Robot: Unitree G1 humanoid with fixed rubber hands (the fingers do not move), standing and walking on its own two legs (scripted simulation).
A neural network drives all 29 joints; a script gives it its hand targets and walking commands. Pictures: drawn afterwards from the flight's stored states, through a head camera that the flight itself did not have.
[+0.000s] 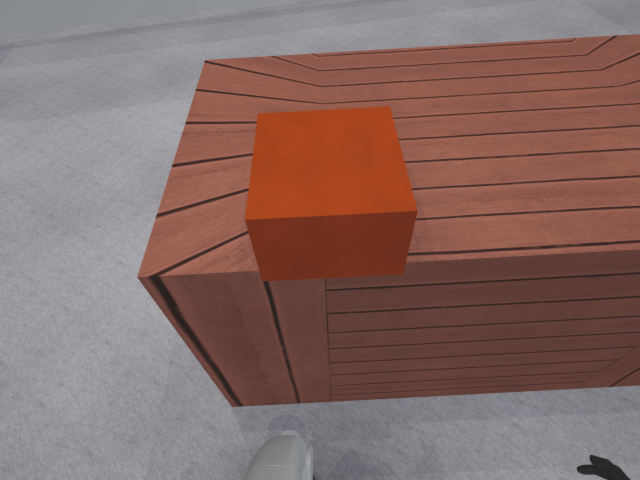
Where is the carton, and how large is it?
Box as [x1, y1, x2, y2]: [245, 106, 417, 280]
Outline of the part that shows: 389,106 258,113 245,221 262,280 400,274 403,272 417,210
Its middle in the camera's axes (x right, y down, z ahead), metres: +0.01 -0.09 +0.63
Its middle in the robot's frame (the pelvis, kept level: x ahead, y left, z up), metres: +0.53 +0.04 +0.03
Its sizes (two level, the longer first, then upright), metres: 0.245 0.224 0.145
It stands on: a pedestal, 0.71 m high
